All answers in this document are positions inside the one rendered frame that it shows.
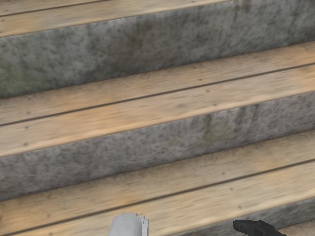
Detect right robot hand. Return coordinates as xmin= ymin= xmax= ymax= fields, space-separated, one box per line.
xmin=232 ymin=219 xmax=286 ymax=236

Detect robot left thigh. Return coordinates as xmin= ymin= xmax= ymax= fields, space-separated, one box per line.
xmin=107 ymin=212 xmax=150 ymax=236

